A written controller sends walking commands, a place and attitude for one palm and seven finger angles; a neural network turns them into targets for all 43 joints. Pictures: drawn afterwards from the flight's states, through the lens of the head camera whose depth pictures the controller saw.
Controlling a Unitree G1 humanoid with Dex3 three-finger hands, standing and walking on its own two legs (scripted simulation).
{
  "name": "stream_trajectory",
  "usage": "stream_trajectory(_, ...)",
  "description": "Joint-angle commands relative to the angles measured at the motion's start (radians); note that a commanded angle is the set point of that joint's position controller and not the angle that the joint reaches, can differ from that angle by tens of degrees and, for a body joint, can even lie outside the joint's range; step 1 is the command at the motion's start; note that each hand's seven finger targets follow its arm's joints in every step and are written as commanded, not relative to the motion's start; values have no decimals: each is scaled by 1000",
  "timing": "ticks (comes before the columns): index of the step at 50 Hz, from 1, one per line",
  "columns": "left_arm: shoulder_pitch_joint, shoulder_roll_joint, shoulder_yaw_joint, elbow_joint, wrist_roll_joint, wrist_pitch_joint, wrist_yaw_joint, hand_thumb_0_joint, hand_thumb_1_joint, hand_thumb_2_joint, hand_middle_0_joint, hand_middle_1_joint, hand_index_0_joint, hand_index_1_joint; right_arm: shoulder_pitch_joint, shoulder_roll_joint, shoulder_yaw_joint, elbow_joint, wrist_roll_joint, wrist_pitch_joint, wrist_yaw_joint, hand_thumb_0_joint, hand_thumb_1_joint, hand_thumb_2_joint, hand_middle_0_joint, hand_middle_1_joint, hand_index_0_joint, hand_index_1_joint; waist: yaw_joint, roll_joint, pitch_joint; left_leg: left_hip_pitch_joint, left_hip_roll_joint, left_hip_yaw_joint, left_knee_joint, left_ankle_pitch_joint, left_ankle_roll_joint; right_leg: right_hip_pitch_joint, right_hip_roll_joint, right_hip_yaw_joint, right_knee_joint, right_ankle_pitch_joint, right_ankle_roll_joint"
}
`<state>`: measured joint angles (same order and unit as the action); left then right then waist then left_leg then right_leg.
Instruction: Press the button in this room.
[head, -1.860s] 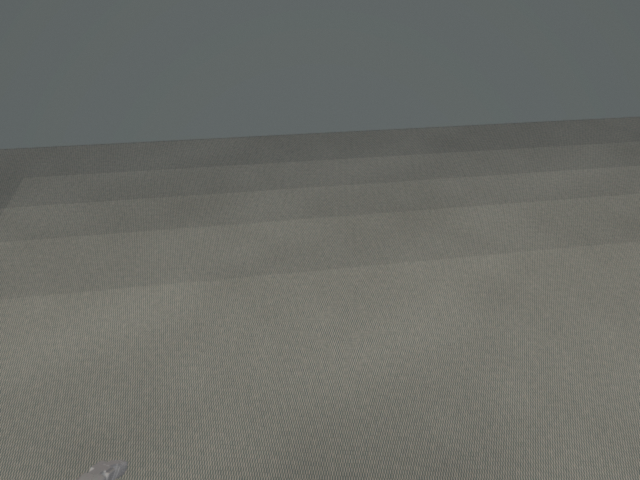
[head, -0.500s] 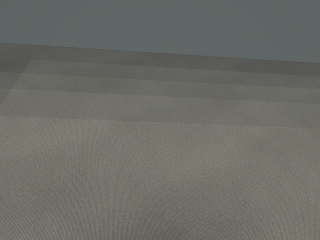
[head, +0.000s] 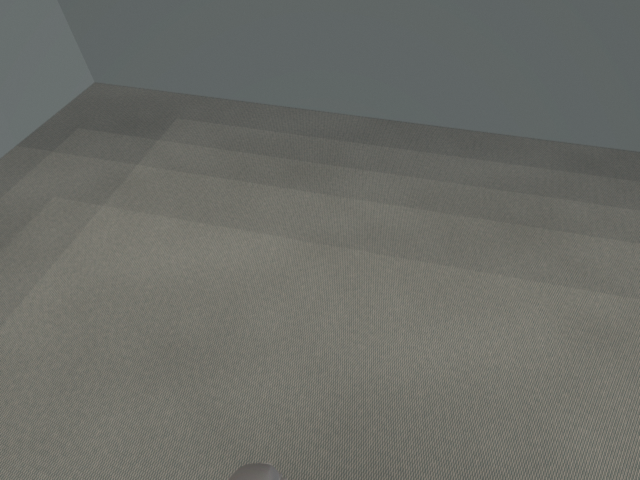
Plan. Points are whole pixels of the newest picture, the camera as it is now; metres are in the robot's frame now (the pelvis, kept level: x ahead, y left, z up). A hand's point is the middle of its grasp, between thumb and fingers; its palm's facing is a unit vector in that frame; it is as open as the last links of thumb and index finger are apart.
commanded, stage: turn or walk to find it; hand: left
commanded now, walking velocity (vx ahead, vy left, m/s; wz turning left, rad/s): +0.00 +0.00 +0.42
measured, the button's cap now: out of the picture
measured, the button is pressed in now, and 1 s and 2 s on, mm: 0 0 0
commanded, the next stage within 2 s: none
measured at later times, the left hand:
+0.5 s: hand out of the picture +0.03 +0.24 -0.16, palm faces +0.22 -0.94 -0.26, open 7.3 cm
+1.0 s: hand out of the picture -0.12 +0.23 -0.19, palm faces +0.46 -0.86 -0.22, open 7.3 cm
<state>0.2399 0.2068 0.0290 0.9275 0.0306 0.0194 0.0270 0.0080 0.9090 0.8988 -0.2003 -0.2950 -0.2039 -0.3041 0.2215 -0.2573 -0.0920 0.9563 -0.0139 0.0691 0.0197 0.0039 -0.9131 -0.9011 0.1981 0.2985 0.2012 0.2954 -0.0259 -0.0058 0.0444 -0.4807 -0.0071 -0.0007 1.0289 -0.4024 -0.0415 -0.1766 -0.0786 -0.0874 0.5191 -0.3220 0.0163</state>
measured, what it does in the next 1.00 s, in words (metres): steps on the spot, turning left: left foot, then right foot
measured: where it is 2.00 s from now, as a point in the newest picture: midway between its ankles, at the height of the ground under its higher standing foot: outside the picture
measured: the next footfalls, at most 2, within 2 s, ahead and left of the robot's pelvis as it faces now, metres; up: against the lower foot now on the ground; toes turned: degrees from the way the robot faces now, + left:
left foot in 0.12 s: +0.03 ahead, +0.14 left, +0.00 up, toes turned +7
right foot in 0.54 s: +0.04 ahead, -0.10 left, +0.00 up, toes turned +10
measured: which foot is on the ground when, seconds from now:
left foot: up 0.00-0.10, down 0.12-0.54, up 0.56-0.92, down 0.94-1.00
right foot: down 0.00-0.14, up 0.16-0.52, down 0.54-0.94, up 0.96-1.00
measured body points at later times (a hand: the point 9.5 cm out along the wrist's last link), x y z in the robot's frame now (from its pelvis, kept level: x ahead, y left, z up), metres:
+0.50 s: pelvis -0.02 +0.01 +0.00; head +0.00 +0.01 +0.45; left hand +0.01 +0.28 -0.14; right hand +0.09 -0.21 -0.15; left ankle -0.01 +0.14 -0.74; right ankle +0.00 -0.11 -0.72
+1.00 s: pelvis -0.06 +0.02 -0.01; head -0.05 +0.07 +0.44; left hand -0.15 +0.27 -0.17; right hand +0.12 -0.18 -0.14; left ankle -0.11 +0.12 -0.74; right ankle -0.01 -0.10 -0.71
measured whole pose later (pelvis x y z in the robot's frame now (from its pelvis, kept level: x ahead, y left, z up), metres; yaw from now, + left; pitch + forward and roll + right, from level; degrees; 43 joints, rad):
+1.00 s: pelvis -0.06 +0.02 -0.01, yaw +26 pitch -1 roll +0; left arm 0.25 0.26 0.06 0.96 0.02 0.06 0.02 0.01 0.91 0.90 -0.20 -0.30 -0.20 -0.30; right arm 0.18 -0.20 -0.06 0.96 -0.02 0.03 0.01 0.00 -0.91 -0.90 0.20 0.30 0.20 0.30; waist 0.01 -0.08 0.08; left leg -0.27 0.01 0.07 0.62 -0.34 0.03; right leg -0.38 -0.14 -0.12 0.87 -0.49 0.06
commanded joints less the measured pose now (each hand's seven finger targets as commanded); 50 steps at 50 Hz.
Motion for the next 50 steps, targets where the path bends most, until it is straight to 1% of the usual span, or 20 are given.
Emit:
stream_trajectory(1,46,232,63,-54,6,-18,11,0,900,900,-200,-300,-200,-300,-97,-30,11,-92,5,-27,-1,0,-900,-900,200,300,200,300,59,-193,7,53,12,65,-210,-46,-6,3,-246,109,-108,479,-156)
stream_trajectory(4,49,239,68,-46,-1,-11,8,0,900,900,-200,-300,-200,-300,-38,-49,12,-76,4,-40,-5,0,-900,-900,200,300,200,300,33,-188,-50,209,-6,99,-476,100,6,9,-216,46,19,530,-88)
stream_trajectory(5,48,225,66,-51,-10,-6,5,0,900,900,-200,-300,-200,-300,9,-87,5,-65,2,-49,-5,0,-900,-900,200,300,200,300,5,-101,-97,338,26,62,-608,251,22,-47,-191,7,133,471,-42)
stream_trajectory(6,66,170,60,-77,-17,1,-1,0,900,900,-200,-300,-200,-300,43,-187,-16,-66,-8,-59,-9,0,-900,-900,200,300,200,300,-7,159,-140,500,249,-219,-641,553,114,-264,-82,-63,330,129,33)
stream_trajectory(7,21,120,38,-113,-10,2,-2,0,900,900,-200,-300,-200,-300,95,-246,-27,-62,1,-55,-11,0,-900,-900,200,300,200,300,-26,275,-137,494,402,-356,-651,847,224,-362,-21,-28,500,-331,58)
stream_trajectory(8,-41,125,40,-110,-12,16,6,0,900,900,-200,-300,-200,-300,126,-232,-29,-37,-2,-61,-27,0,-900,-900,200,300,200,300,-56,238,-159,447,389,-370,-663,785,249,-364,-20,59,592,-320,51)
stream_trajectory(12,-24,122,50,-63,-14,13,-13,0,900,900,-200,-300,-200,-300,-30,-148,3,-70,-6,-67,-40,0,-900,-900,200,300,200,300,13,156,-78,331,243,-212,-673,603,202,-337,-27,71,595,-124,54)
stream_trajectory(19,-46,94,46,-79,-19,16,-10,0,900,900,-200,-300,-200,-300,-6,-153,-8,-70,-11,-55,-37,0,-900,-900,200,300,200,300,-6,141,-68,316,231,-283,-689,499,224,-252,19,60,360,-130,55)
stream_trajectory(24,43,93,49,-72,-24,0,-1,0,900,900,-200,-300,-200,-300,-40,-149,-17,-87,-10,-44,-28,0,-900,-900,200,300,200,300,38,142,-81,198,187,-316,-626,439,187,-35,56,44,52,-1,39)
stream_trajectory(25,73,109,53,-66,-21,-7,2,0,900,900,-200,-300,-200,-300,-45,-133,-15,-93,-4,-43,-25,0,-900,-900,200,300,200,300,55,101,-86,124,148,-296,-575,362,149,68,37,51,-80,88,35)
stream_trajectory(26,90,174,65,-69,-8,-19,9,0,900,900,-200,-300,-200,-300,-26,-79,-9,-101,6,-43,-19,0,-900,-900,200,300,200,300,64,-90,-95,-21,55,-206,-411,181,86,183,-123,217,-211,57,-9)
stream_trajectory(27,78,260,78,-85,2,-25,12,0,900,900,-200,-300,-200,-300,-26,-28,0,-129,3,-42,-15,0,-900,-900,200,300,200,300,63,-319,-52,-141,-77,-45,-170,-126,16,146,-371,459,-274,170,-119)
stream_trajectory(29,3,218,75,-103,-6,-21,14,0,900,900,-200,-300,-200,-300,-61,-80,-21,-104,-8,-20,-13,0,-900,-900,200,300,200,300,48,-215,-5,-75,-9,-94,99,-102,24,-71,-337,388,-293,76,-173)
stream_trajectory(32,-92,151,53,-121,-4,-25,11,0,900,900,-200,-300,-200,-300,17,-54,-16,-50,-9,-13,3,0,-900,-900,200,300,200,300,-13,-135,22,-50,22,-41,181,38,1,-99,-221,159,-245,126,-132)
stream_trajectory(40,48,210,70,-56,5,-18,9,0,900,900,-200,-300,-200,-300,-90,-23,9,-65,0,-20,0,0,-900,-900,200,300,200,300,73,-179,-10,45,34,56,-180,-67,-11,26,-268,98,-169,325,-164)
stream_trajectory(44,32,217,78,-40,-2,-11,6,0,900,900,-200,-300,-200,-300,-8,-31,15,-46,4,-39,-8,0,-900,-900,200,300,200,300,31,-171,-80,214,22,95,-485,69,4,27,-255,23,-23,435,-101)
stream_trajectory(45,31,201,74,-41,-11,-5,2,0,900,900,-200,-300,-200,-300,26,-59,9,-37,2,-47,-8,0,-900,-900,200,300,200,300,10,-94,-104,335,39,74,-614,200,17,-46,-225,-21,65,371,-50)
stream_trajectory(47,-5,101,45,-102,-13,6,-9,0,900,900,-200,-300,-200,-300,88,-220,-23,-44,-4,-54,-14,0,-900,-900,200,300,200,300,-23,299,-101,455,403,-348,-707,644,200,-378,-39,-65,429,-299,59)
stream_trajectory(48,-56,108,45,-102,-7,20,-2,0,900,900,-200,-300,-200,-300,114,-209,-26,-21,-7,-59,-29,0,-900,-900,200,300,200,300,-49,249,-107,410,398,-351,-715,615,231,-389,-42,26,541,-291,55)
stream_trajectory(50,-83,116,55,-74,-13,20,-8,0,900,900,-200,-300,-200,-300,22,-153,-7,-33,-9,-59,-42,0,-900,-900,200,300,200,300,-13,220,-36,321,308,-263,-708,551,217,-392,-48,77,605,-165,51)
